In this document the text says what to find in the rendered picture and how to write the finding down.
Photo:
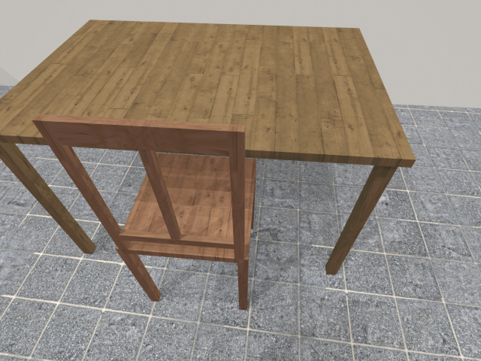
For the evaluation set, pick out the table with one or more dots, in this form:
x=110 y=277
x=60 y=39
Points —
x=303 y=93

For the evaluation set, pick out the chair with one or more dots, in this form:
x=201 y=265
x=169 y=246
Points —
x=188 y=206

